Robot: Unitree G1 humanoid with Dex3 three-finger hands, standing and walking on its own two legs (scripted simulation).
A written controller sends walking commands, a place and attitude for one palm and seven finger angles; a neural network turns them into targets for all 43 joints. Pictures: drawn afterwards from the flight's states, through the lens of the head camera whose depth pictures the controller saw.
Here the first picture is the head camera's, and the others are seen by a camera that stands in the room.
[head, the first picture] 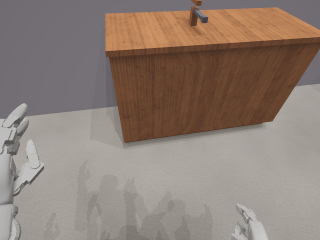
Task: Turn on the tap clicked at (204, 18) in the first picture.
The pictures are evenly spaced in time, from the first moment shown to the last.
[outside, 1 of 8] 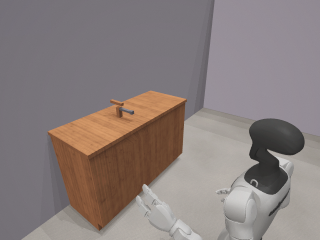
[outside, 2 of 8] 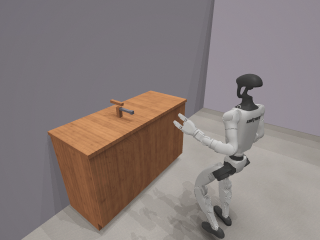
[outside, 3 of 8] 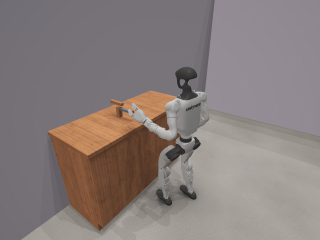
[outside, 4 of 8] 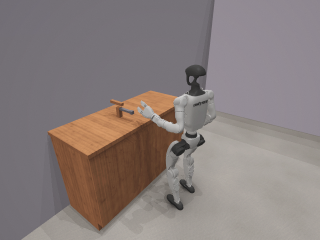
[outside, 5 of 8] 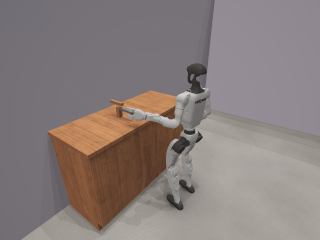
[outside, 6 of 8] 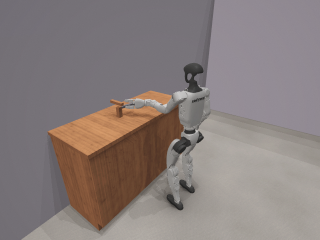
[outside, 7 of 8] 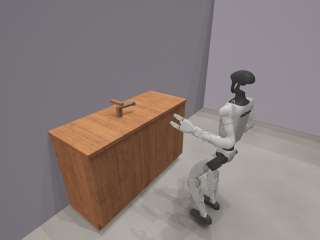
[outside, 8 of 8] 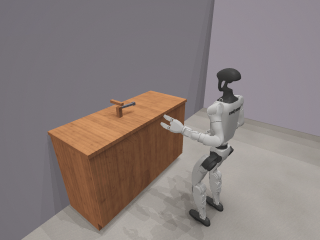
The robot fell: no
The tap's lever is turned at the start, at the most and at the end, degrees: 0 79 79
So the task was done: yes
